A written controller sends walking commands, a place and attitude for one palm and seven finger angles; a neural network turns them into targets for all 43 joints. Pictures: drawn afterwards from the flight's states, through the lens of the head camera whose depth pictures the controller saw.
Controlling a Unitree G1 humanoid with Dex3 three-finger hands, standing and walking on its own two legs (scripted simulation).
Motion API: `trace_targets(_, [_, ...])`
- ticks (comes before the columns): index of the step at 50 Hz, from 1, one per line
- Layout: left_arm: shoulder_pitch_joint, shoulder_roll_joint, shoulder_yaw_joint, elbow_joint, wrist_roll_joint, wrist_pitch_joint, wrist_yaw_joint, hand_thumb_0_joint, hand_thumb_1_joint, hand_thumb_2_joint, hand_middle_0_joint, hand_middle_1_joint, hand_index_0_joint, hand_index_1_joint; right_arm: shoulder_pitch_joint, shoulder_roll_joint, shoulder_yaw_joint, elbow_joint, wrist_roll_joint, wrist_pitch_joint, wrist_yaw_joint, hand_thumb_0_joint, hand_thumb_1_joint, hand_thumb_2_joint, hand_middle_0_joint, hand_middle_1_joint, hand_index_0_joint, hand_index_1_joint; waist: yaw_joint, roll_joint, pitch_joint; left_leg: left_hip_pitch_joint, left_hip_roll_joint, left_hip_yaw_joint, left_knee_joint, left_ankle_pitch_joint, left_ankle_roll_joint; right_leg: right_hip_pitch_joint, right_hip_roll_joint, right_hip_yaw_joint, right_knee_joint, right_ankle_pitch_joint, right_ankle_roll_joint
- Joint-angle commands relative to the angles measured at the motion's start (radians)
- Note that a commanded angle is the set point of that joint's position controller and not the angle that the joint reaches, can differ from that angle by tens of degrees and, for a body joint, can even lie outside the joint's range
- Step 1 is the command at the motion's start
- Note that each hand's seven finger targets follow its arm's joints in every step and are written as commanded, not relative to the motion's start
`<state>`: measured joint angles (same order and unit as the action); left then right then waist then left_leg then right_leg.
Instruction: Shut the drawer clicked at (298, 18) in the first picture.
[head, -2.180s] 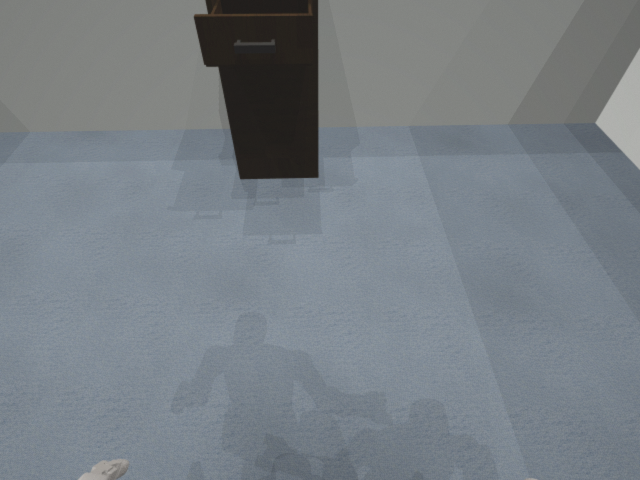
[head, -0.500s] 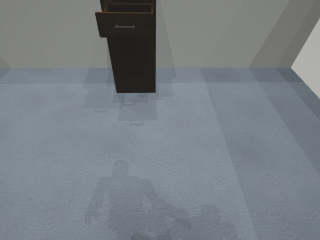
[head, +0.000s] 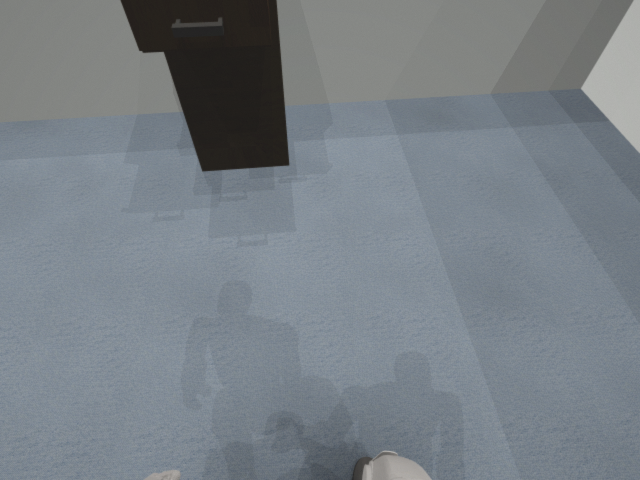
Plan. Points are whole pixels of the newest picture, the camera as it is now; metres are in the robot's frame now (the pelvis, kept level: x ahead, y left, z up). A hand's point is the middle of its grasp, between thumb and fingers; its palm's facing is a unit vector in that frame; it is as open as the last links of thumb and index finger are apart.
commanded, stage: walk to a spot facing it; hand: left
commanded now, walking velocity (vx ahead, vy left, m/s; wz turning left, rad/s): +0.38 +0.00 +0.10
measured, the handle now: (198, 25) +1.09 +0.31 +0.02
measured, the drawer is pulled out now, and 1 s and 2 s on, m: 0.30 0.30 0.30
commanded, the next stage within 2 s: turn to face it in 0.92 s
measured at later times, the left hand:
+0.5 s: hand out of the picture +0.12 +0.21 -0.19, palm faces +0.17 -0.98 -0.12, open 7.3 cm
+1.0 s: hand (212, 264) +0.49 +0.21 -0.15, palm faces -0.07 -0.98 -0.19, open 7.3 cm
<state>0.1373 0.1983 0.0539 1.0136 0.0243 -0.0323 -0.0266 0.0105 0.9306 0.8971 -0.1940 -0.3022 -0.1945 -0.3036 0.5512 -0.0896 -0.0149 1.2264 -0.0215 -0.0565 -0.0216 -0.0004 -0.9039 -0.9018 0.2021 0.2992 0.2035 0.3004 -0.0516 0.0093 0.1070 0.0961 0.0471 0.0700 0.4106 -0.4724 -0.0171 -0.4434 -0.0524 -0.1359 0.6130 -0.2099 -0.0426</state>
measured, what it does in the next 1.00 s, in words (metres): walks ahead: right foot, then left foot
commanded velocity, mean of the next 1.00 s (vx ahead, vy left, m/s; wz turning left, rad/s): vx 0.35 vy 0.00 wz -0.07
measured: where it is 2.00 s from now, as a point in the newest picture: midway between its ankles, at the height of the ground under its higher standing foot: (319, 336)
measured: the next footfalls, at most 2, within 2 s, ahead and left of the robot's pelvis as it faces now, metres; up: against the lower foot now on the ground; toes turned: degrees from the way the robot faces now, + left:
right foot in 0.02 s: +0.15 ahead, -0.12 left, +0.00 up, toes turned -8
left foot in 0.42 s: +0.31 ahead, +0.14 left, +0.00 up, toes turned +15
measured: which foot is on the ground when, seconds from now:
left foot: down 0.00-0.02, up 0.04-0.40, down 0.42-1.00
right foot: up 0.00-0.00, down 0.02-0.44, up 0.46-1.00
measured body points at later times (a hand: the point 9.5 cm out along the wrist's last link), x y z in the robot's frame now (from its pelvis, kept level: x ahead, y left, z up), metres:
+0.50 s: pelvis +0.20 +0.05 +0.00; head +0.20 +0.09 +0.45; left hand +0.12 +0.26 -0.17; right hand +0.34 -0.18 -0.11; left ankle +0.27 +0.13 -0.72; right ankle +0.12 -0.10 -0.67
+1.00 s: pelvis +0.39 +0.04 +0.01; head +0.42 +0.03 +0.46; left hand +0.50 +0.27 -0.14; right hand +0.25 -0.14 -0.14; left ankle +0.27 +0.13 -0.72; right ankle +0.51 -0.07 -0.70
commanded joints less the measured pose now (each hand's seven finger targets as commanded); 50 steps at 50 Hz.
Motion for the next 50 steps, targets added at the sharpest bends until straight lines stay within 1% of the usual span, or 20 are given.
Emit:
trace_targets(1, [0.466,0.272,0.068,0.079,-0.007,-0.038,0.035,0.000,0.900,0.900,-0.200,-0.300,-0.200,-0.300,-0.015,-0.108,-0.029,-0.123,0.024,-0.025,0.003,0.000,-0.900,-0.900,0.200,0.300,0.200,0.300,0.191,-0.249,-0.315,-0.679,-0.043,-0.027,0.929,-0.076,0.057,0.713,-0.459,0.705,-0.314,-0.111,-0.201])
trace_targets(2, [0.388,0.250,0.068,0.069,-0.015,-0.032,0.035,0.000,0.900,0.900,-0.200,-0.300,-0.200,-0.300,-0.118,-0.117,-0.039,-0.131,0.024,-0.020,0.009,0.000,-0.900,-0.900,0.200,0.300,0.200,0.300,0.194,-0.154,-0.223,-0.725,0.021,-0.089,1.014,-0.031,0.071,0.575,-0.439,0.673,-0.373,-0.280,-0.206])
trace_targets(4, [0.212,0.131,0.031,0.029,-0.006,-0.036,0.043,0.000,0.900,0.900,-0.200,-0.300,-0.200,-0.300,-0.172,-0.100,-0.045,-0.146,0.004,-0.005,0.019,0.000,-0.900,-0.900,0.200,0.300,0.200,0.300,0.103,-0.081,-0.045,-0.727,0.101,-0.099,0.968,0.118,0.062,0.278,-0.359,0.451,-0.400,-0.289,-0.145])
trace_targets(6, [0.150,0.071,0.011,0.020,0.004,-0.043,0.047,0.000,0.900,0.900,-0.200,-0.300,-0.200,-0.300,-0.113,-0.067,-0.044,-0.125,-0.006,0.023,0.025,0.000,-0.900,-0.900,0.200,0.300,0.200,0.300,0.035,-0.102,-0.025,-0.634,0.115,-0.079,0.874,0.159,0.040,0.130,-0.298,0.283,-0.433,-0.224,-0.107])
trace_targets(8, [0.140,0.072,0.010,0.021,0.006,-0.048,0.046,0.000,0.900,0.900,-0.200,-0.300,-0.200,-0.300,-0.101,-0.067,-0.046,-0.131,-0.008,0.041,0.030,0.000,-0.900,-0.900,0.200,0.300,0.200,0.300,0.004,-0.114,-0.014,-0.603,0.119,-0.044,0.765,0.195,0.017,0.065,-0.264,0.177,-0.465,-0.181,-0.096])
trace_targets(12, [0.176,0.091,0.014,0.035,0.005,-0.057,0.041,0.000,0.900,0.900,-0.200,-0.300,-0.200,-0.300,-0.235,-0.075,-0.047,-0.197,-0.004,0.038,0.051,0.000,-0.900,-0.900,0.200,0.300,0.200,0.300,0.021,-0.086,0.027,-0.596,0.119,-0.001,0.505,0.272,0.001,0.091,-0.236,0.114,-0.490,-0.149,-0.101])
trace_targets(17, [0.244,0.124,0.019,0.056,0.008,-0.050,0.038,0.000,0.900,0.900,-0.200,-0.300,-0.200,-0.300,-0.371,-0.102,-0.047,-0.264,0.000,0.011,0.063,0.000,-0.900,-0.900,0.200,0.300,0.200,0.300,0.065,-0.087,0.031,-0.522,0.077,0.047,0.283,0.236,0.023,0.222,-0.254,0.118,-0.420,-0.074,-0.098])
trace_targets(19, [0.247,0.127,0.022,0.060,0.004,-0.042,0.037,0.000,0.900,0.900,-0.200,-0.300,-0.200,-0.300,-0.331,-0.125,-0.050,-0.256,-0.003,0.005,0.059,0.000,-0.900,-0.900,0.200,0.300,0.200,0.300,0.033,-0.058,0.018,-0.378,0.043,0.084,0.198,0.239,0.030,0.195,-0.227,0.079,-0.337,-0.038,-0.076])
trace_targets(20, [0.243,0.117,0.021,0.058,0.002,-0.040,0.036,0.000,0.900,0.900,-0.200,-0.300,-0.200,-0.300,-0.235,-0.158,-0.058,-0.227,-0.006,-0.001,0.051,0.000,-0.900,-0.900,0.200,0.300,0.200,0.300,-0.013,-0.004,-0.027,-0.217,0.026,0.087,0.131,0.224,0.038,0.156,-0.181,0.029,-0.186,0.037,-0.053])
trace_targets(21, [0.255,0.077,0.014,0.042,0.000,-0.038,0.028,0.000,0.900,0.900,-0.200,-0.300,-0.200,-0.300,-0.093,-0.249,-0.080,-0.194,-0.015,-0.006,0.039,0.000,-0.900,-0.900,0.200,0.300,0.200,0.300,-0.071,0.189,-0.098,-0.029,0.143,-0.112,0.023,0.086,0.093,0.026,-0.090,-0.042,0.108,0.009,-0.006])
trace_targets(22, [0.233,0.027,0.005,-0.001,-0.009,-0.037,0.018,0.000,0.900,0.900,-0.200,-0.300,-0.200,-0.300,0.030,-0.360,-0.106,-0.171,-0.018,-0.007,0.027,0.000,-0.900,-0.900,0.200,0.300,0.200,0.300,-0.096,0.402,-0.141,0.063,0.396,-0.504,-0.173,0.052,0.186,-0.189,0.040,-0.068,0.456,-0.358,0.041])
trace_targets(23, [0.171,0.072,0.012,-0.013,0.001,-0.034,0.026,0.000,0.900,0.900,-0.200,-0.300,-0.200,-0.300,0.004,-0.327,-0.093,-0.162,-0.007,0.000,0.013,0.000,-0.900,-0.900,0.200,0.300,0.200,0.300,-0.090,0.276,-0.144,0.003,0.415,-0.556,-0.221,-0.010,0.198,-0.229,0.001,0.078,0.621,-0.342,0.022])
trace_targets(24, [0.158,0.055,0.016,-0.007,-0.002,-0.033,0.021,0.000,0.900,0.900,-0.200,-0.300,-0.200,-0.300,-0.099,-0.291,-0.082,-0.192,-0.001,-0.001,0.008,0.000,-0.900,-0.900,0.200,0.300,0.200,0.300,-0.041,0.166,-0.091,-0.079,0.398,-0.479,-0.220,-0.024,0.196,-0.271,-0.045,0.110,0.684,-0.234,0.017])
trace_targets(26, [0.204,0.039,0.017,0.039,0.006,-0.023,0.006,0.000,0.900,0.900,-0.200,-0.300,-0.200,-0.300,-0.222,-0.194,-0.053,-0.221,0.004,-0.019,0.006,0.000,-0.900,-0.900,0.200,0.300,0.200,0.300,0.032,0.080,-0.041,-0.239,0.314,-0.275,-0.248,0.076,0.144,-0.185,-0.095,0.128,0.639,-0.084,0.030])
trace_targets(29, [0.271,0.002,0.014,0.072,0.011,0.004,0.011,0.000,0.900,0.900,-0.200,-0.300,-0.200,-0.300,-0.211,-0.157,-0.049,-0.202,0.007,-0.037,0.002,0.000,-0.900,-0.900,0.200,0.300,0.200,0.300,0.066,0.082,-0.083,-0.233,0.245,-0.102,-0.247,0.310,0.130,-0.138,-0.088,0.117,0.579,-0.005,0.055])
trace_targets(31, [0.243,0.001,0.016,0.064,0.012,0.009,0.011,0.000,0.900,0.900,-0.200,-0.300,-0.200,-0.300,-0.177,-0.152,-0.050,-0.189,0.009,-0.043,-0.001,0.000,-0.900,-0.900,0.200,0.300,0.200,0.300,0.062,0.033,-0.072,-0.197,0.248,-0.080,-0.260,0.393,0.139,-0.176,-0.091,0.116,0.545,0.024,0.064])
trace_targets(38, [0.092,0.006,0.016,0.023,0.007,0.024,0.002,0.000,0.900,0.900,-0.200,-0.300,-0.200,-0.300,-0.089,-0.158,-0.040,-0.132,0.011,-0.043,-0.007,0.000,-0.900,-0.900,0.200,0.300,0.200,0.300,0.045,0.073,0.001,-0.105,0.251,-0.005,-0.278,0.455,0.159,-0.280,-0.095,0.091,0.366,0.096,0.073])
trace_targets(46, [-0.102,-0.007,0.001,-0.029,0.000,0.012,0.001,0.000,0.900,0.900,-0.200,-0.300,-0.200,-0.300,0.020,-0.158,-0.037,-0.058,-0.009,-0.026,-0.006,0.000,-0.900,-0.900,0.200,0.300,0.200,0.300,-0.008,0.093,0.072,-0.055,0.275,0.067,-0.208,0.628,0.157,-0.181,-0.043,0.020,0.095,0.028,0.015])
trace_targets(48, [-0.069,0.002,0.003,-0.026,0.001,0.006,0.003,0.000,0.900,0.900,-0.200,-0.300,-0.200,-0.300,-0.003,-0.172,-0.038,-0.057,-0.010,-0.022,-0.008,0.000,-0.900,-0.900,0.200,0.300,0.200,0.300,0.019,0.097,0.052,-0.057,0.282,0.094,-0.129,0.759,0.149,-0.076,-0.011,0.000,0.033,-0.013,-0.011])
trace_targets(50, [0.107,0.027,0.010,0.028,0.004,-0.008,0.008,0.000,0.900,0.900,-0.200,-0.300,-0.200,-0.300,-0.030,-0.193,-0.039,-0.057,-0.003,-0.017,-0.008,0.000,-0.900,-0.900,0.200,0.300,0.200,0.300,0.100,0.075,-0.056,-0.076,0.245,0.138,0.090,0.933,0.120,0.172,0.056,-0.051,-0.054,0.022,-0.032])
